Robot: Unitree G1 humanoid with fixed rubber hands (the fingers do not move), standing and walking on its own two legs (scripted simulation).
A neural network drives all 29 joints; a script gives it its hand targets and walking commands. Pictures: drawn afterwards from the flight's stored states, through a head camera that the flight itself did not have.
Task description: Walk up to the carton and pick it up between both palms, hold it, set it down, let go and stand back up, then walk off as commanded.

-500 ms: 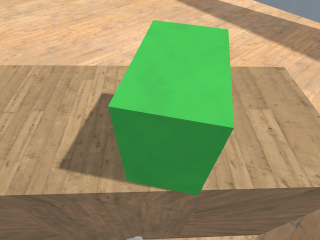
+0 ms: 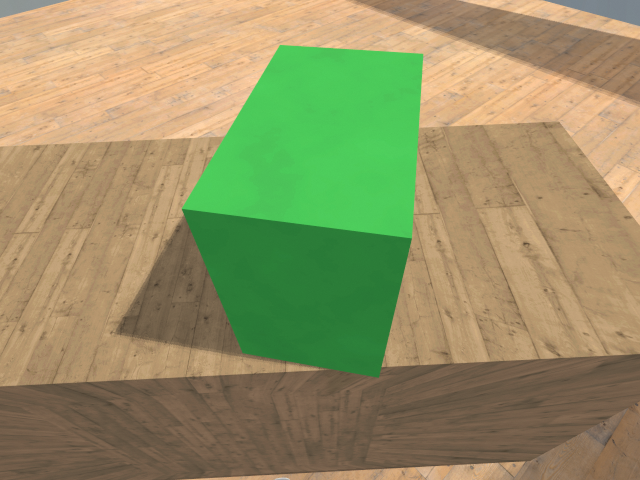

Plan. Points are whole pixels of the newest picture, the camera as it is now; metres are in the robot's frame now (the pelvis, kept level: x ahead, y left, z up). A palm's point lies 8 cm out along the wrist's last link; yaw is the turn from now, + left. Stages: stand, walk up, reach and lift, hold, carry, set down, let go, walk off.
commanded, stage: walk up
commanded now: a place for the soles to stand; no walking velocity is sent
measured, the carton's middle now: (329, 210) +0.44 +0.02 +0.10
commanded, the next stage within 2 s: reach and lift in 0.84 s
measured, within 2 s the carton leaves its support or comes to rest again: neither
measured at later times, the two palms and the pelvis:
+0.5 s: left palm out of the picture +0.05 +0.29 -0.11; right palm out of the picture +0.09 -0.30 -0.11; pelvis +0.01 +0.00 +0.00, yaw +0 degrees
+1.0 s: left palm out of the picture +0.11 +0.27 -0.14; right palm out of the picture +0.12 -0.30 -0.12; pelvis +0.00 +0.00 -0.02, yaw +0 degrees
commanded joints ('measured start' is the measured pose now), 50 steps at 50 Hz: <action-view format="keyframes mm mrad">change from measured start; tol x8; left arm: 1 -88 272 55 -37 7 -34 6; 42 -59 275 48 -30 10 -35 10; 43 -410 211 69 -334 6 191 36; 44 -511 183 40 -332 7 310 43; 50 -389 229 109 -620 60 488 19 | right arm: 1 -102 -219 -68 -19 -2 -28 -6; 42 -89 -214 -65 -31 -3 -17 -1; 43 -440 -12 -204 39 -182 -140 25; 50 -212 -51 -198 -40 -79 -162 28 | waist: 1 -19 -14 -146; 21 -22 -67 -175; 32 -8 43 -153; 42 -10 -47 -178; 44 -80 -131 -43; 50 -73 -17 -280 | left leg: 1 125 138 -192 -237 -97 34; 22 197 105 -143 -158 83 34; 32 131 159 -221 -300 -132 53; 37 164 118 -179 -218 21 32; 42 171 132 -192 -235 -26 44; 43 -8 36 12 -48 -297 -93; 47 388 20 -37 207 -86 -88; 50 325 57 -45 68 -41 -67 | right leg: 1 -57 -123 141 -199 94 -100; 22 -61 -158 163 -208 203 -115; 30 -22 -95 89 -191 71 -94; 42 -24 -114 117 -207 143 -103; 43 -404 -43 -74 -73 -305 -108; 44 -524 -80 -58 -80 -387 -160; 47 -696 -168 -15 -96 -280 -166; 50 -458 -92 -83 -46 5 -104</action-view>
